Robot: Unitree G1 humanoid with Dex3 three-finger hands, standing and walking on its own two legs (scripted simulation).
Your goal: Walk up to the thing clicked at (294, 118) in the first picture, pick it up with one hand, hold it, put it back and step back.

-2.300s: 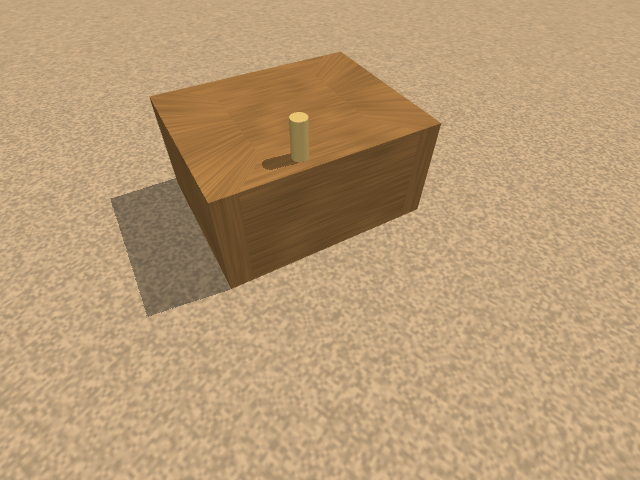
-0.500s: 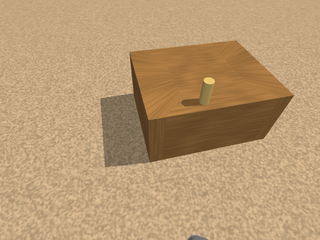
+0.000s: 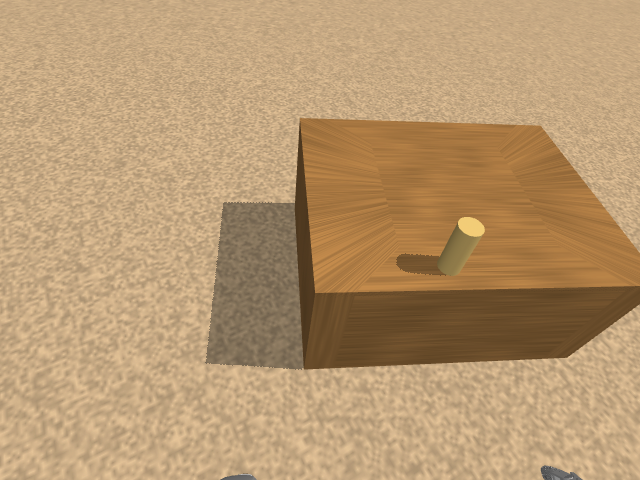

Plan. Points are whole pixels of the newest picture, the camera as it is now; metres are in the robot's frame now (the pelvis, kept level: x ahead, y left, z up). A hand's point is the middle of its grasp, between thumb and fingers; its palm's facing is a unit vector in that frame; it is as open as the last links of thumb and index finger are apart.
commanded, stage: walk up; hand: right
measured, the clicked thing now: (459, 247) +0.67 -0.33 -0.23
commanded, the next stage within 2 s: none
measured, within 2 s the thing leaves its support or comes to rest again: neither
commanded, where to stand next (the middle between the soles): +0.28 -0.09 m, yaw +3 degrees
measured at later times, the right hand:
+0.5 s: hand (582, 452) +0.21 -0.39 -0.14, palm faces -0.09 +0.92 -0.37, open 7.4 cm
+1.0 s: hand (526, 363) +0.35 -0.34 -0.13, palm faces -0.10 +0.94 -0.33, open 7.4 cm
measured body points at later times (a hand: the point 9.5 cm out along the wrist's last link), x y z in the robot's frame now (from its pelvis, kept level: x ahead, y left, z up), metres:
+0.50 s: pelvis +0.15 -0.10 +0.01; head +0.17 -0.12 +0.46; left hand +0.20 +0.22 -0.08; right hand +0.22 -0.43 -0.11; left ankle +0.17 +0.03 -0.66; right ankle +0.18 -0.22 -0.72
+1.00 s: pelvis +0.20 -0.10 +0.01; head +0.22 -0.10 +0.45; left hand +0.24 +0.21 -0.12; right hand +0.35 -0.39 -0.11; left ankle +0.26 +0.01 -0.72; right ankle +0.19 -0.23 -0.72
